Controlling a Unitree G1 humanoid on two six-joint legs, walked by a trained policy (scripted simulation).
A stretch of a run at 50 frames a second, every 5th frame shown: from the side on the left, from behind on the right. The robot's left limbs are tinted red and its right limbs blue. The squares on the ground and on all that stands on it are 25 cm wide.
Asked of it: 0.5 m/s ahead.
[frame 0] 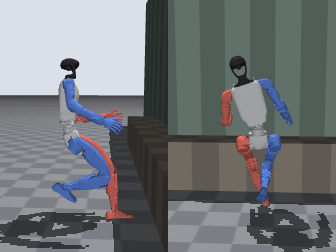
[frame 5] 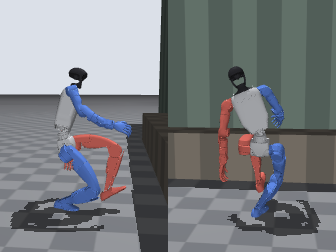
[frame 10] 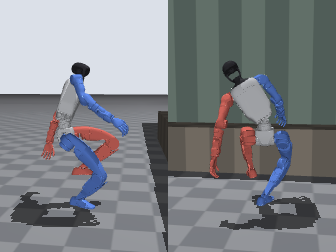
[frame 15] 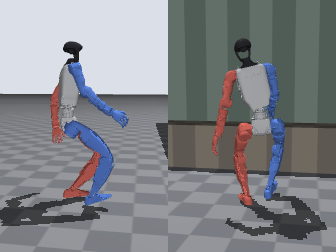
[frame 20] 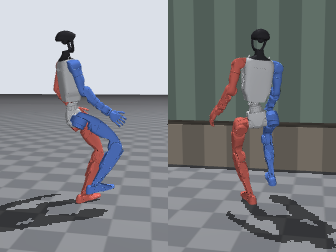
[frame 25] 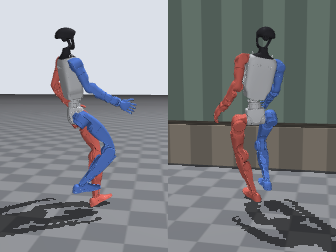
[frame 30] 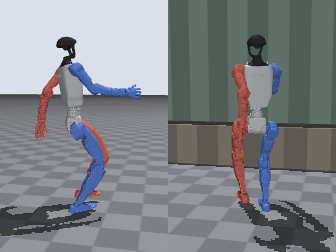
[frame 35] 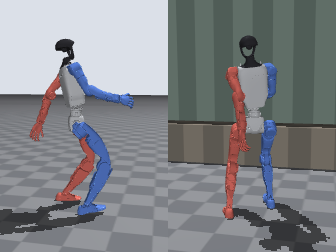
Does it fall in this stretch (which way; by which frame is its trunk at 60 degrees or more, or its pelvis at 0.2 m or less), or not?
no
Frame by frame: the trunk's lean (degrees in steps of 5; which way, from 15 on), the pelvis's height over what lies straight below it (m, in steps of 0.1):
0: 20 to its left, 0.7
5: 25 to its left, 0.5
10: 40 to its left, 0.6
15: 15 to its left, 0.7
20: 10, 0.7
25: 15 backward and to its right, 0.8
30: 5, 0.7
35: 10, 0.7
